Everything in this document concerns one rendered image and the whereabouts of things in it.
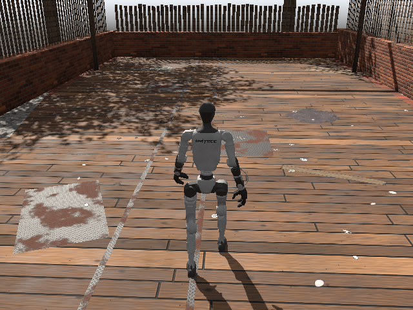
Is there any robot left upper arm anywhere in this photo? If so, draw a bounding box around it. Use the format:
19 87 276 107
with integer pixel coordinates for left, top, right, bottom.
177 129 194 163

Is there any left robot forearm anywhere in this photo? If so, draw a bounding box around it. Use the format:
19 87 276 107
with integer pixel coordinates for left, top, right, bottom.
174 153 184 176

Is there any left robot shin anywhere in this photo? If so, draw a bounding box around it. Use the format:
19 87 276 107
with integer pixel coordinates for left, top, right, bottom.
186 223 196 269

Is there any left robot thigh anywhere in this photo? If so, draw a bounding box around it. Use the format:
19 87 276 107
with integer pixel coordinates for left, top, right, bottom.
184 181 197 234

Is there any right robot hand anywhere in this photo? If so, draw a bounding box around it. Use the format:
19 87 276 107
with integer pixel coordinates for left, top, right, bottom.
232 189 247 207

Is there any left robot hand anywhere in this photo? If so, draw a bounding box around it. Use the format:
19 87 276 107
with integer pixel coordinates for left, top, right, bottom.
174 172 188 185

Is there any robot right upper arm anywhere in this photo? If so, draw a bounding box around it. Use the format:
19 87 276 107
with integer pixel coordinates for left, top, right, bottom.
220 130 237 167

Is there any right robot forearm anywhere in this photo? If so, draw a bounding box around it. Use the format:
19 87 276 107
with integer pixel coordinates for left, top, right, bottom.
231 158 245 191

